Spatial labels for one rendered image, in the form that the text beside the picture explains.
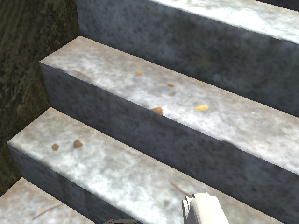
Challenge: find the right robot thigh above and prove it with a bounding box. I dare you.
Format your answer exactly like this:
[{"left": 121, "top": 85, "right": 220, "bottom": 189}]
[{"left": 181, "top": 192, "right": 229, "bottom": 224}]

